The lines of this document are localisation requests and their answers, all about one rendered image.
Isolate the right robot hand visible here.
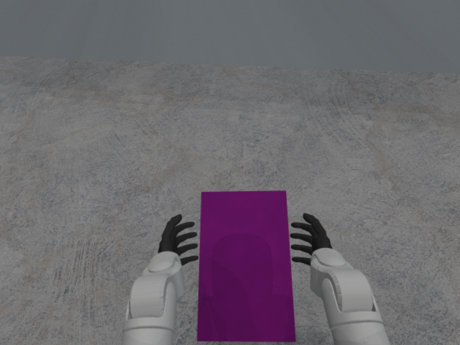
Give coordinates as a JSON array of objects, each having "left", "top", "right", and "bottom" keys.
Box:
[{"left": 290, "top": 213, "right": 332, "bottom": 265}]

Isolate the carton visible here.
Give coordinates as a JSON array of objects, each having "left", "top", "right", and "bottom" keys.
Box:
[{"left": 197, "top": 190, "right": 296, "bottom": 342}]

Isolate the robot left forearm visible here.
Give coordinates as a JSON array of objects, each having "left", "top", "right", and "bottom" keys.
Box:
[{"left": 121, "top": 252, "right": 185, "bottom": 345}]

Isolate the left robot hand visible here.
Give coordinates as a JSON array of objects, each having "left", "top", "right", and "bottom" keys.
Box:
[{"left": 158, "top": 214, "right": 198, "bottom": 266}]

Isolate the robot right forearm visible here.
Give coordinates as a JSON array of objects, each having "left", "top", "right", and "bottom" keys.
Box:
[{"left": 310, "top": 248, "right": 390, "bottom": 345}]

